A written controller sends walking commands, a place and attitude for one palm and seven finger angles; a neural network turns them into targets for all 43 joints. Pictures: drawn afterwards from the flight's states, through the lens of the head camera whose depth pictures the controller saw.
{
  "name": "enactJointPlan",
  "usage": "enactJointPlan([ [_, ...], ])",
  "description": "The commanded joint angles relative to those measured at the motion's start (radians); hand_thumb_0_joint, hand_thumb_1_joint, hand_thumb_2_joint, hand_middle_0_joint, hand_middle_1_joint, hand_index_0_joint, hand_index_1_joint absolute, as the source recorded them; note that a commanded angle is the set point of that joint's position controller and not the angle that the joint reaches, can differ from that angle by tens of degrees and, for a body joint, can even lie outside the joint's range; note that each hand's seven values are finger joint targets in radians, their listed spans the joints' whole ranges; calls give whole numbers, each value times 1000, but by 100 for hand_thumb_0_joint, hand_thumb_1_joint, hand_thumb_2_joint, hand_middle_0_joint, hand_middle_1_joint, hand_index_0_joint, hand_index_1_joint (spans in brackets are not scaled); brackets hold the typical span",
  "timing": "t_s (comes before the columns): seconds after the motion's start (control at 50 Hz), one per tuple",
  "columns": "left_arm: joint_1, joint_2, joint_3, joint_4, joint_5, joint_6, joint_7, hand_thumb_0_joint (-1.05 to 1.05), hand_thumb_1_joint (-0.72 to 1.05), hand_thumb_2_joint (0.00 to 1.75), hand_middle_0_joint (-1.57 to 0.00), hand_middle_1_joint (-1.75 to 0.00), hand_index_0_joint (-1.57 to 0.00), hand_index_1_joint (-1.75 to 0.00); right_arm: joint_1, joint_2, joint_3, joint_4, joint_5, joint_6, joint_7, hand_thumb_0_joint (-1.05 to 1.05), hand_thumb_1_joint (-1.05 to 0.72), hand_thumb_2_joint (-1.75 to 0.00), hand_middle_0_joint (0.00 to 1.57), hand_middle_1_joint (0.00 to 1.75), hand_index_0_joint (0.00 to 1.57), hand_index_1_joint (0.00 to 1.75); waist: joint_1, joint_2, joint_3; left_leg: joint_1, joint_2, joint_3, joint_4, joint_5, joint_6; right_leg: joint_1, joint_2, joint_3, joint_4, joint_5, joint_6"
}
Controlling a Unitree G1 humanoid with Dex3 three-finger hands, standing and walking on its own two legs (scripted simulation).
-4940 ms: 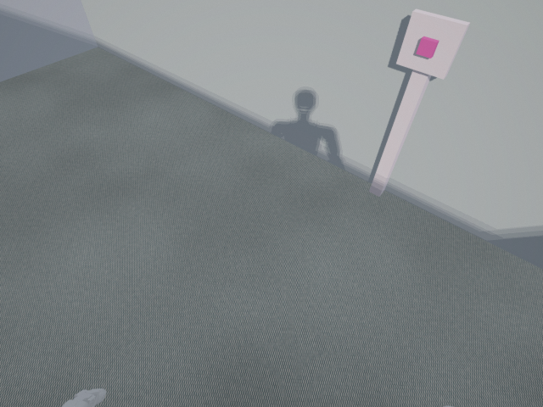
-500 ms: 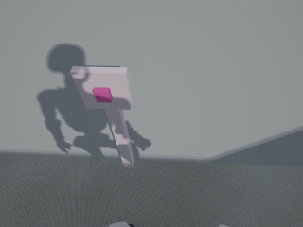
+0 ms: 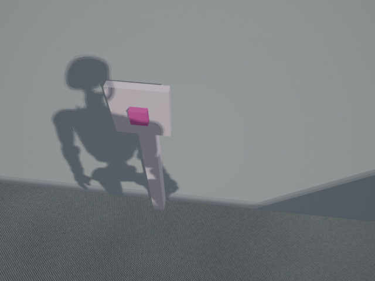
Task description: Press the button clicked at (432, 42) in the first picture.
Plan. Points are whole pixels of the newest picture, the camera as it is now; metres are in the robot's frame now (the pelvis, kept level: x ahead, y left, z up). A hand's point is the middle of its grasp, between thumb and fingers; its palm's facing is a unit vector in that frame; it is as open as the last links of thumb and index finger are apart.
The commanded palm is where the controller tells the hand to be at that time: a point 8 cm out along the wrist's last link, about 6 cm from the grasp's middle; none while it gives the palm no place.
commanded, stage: come to a stop and stand still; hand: left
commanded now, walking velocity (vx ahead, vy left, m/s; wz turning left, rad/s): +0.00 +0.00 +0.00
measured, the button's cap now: (139, 115) +0.54 +0.20 +0.00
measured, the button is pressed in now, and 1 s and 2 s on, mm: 0 0 0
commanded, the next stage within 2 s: look again from close up in 0.42 s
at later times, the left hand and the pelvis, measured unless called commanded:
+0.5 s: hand out of the picture +0.00 +0.19 -0.18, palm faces +0.02 -0.99 -0.17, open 7.3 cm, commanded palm none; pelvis +0.01 +0.02 +0.00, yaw -1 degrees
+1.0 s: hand out of the picture +0.01 +0.16 -0.17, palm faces +0.02 -0.97 -0.22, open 7.3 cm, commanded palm none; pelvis +0.00 -0.01 +0.00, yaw -1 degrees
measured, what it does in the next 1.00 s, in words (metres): stands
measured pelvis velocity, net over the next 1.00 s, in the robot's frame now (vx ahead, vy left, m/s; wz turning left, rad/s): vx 0.00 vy -0.01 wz -0.01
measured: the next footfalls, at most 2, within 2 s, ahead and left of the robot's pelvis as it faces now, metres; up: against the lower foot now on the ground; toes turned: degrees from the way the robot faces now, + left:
none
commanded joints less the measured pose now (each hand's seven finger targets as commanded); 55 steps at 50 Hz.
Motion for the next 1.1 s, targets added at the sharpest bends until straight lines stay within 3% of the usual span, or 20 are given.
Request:
enactJointPlan([
  [0.0,22,65,-7,-12,5,-16,-2,0,90,90,-20,-30,-20,-30,16,-94,-8,-30,4,-33,-18,0,-90,-90,20,30,20,30,-2,128,8,-71,133,-104,-167,225,42,87,-41,43,-59,97,-5],
  [0.1,49,64,-18,26,4,-22,2,0,90,90,-20,-30,-20,-30,48,-74,-3,-3,8,-39,-21,0,-90,-90,20,30,20,30,-14,45,17,-31,107,-79,-153,234,27,93,-61,64,-97,152,-10],
  [0.14,47,62,-21,31,4,-20,3,0,90,90,-20,-30,-20,-30,54,-74,-1,5,8,-38,-21,0,-90,-90,20,30,20,30,-16,48,57,-48,109,-83,-170,216,27,84,-57,63,-100,134,-8],
  [0.36,74,49,-25,43,2,-26,10,0,90,90,-20,-30,-20,-30,91,-58,2,24,10,-50,-25,0,-90,-90,20,30,20,30,-21,42,34,-8,102,-67,-162,306,27,109,-63,63,-99,183,-8],
  [0.48,84,41,-27,43,2,-27,11,0,90,90,-20,-30,-20,-30,106,-46,2,33,10,-49,-26,0,-90,-90,20,30,20,30,-22,34,56,-20,98,-65,-170,247,28,99,-61,69,-107,162,-9],
  [0.5,116,78,-37,55,11,-46,49,0,90,90,-20,-30,-20,-30,41,-92,9,-50,22,-60,-9,0,-90,-90,20,30,20,30,-17,26,87,-110,109,-50,0,439,9,67,-92,106,-37,355,-29],
  [0.52,120,90,-28,19,10,-53,40,0,90,90,-20,-30,-20,-30,108,-51,8,-61,1,-59,-9,0,-90,-90,20,30,20,30,-35,106,2,-94,60,-57,-37,283,7,118,-92,94,12,255,-47],
  [0.54,97,96,-33,8,5,-53,30,0,90,90,-20,-30,-20,-30,90,-48,17,-64,-4,-60,-3,0,-90,-90,20,30,20,30,-16,140,18,-129,62,-65,-50,158,12,94,-80,88,6,117,-50],
  [0.56,85,86,-35,-1,7,-48,19,0,90,90,-20,-30,-20,-30,94,-47,18,-84,-3,-61,-2,0,-90,-90,20,30,20,30,-24,145,9,-131,74,-93,-87,105,23,71,-57,72,14,6,-50],
  [0.6,76,60,-38,-6,8,-42,9,0,90,90,-20,-30,-20,-30,104,-59,18,-98,-3,-61,-8,0,-90,-90,20,30,20,30,-25,112,22,-130,90,-112,-103,133,44,54,-34,52,26,9,-45],
  [0.64,66,53,-40,-8,5,-39,3,0,90,90,-20,-30,-20,-30,111,-62,19,-103,-2,-58,-11,0,-90,-90,20,30,20,30,-27,40,40,-127,92,-113,-105,136,53,47,-33,52,17,18,-43],
  [0.72,68,54,-40,-3,1,-40,2,0,90,90,-20,-30,-20,-30,115,-65,22,-89,0,-54,-10,0,-90,-90,20,30,20,30,-30,-5,69,-104,75,-95,-109,121,50,30,-43,74,-15,44,-43],
  [1.08,55,84,-25,6,-1,-51,0,0,90,90,-20,-30,-20,-30,99,-45,26,-24,-1,-42,-13,0,-90,-90,20,30,20,30,-31,-3,16,-29,66,-32,-81,148,19,69,-69,107,-74,171,-61],
])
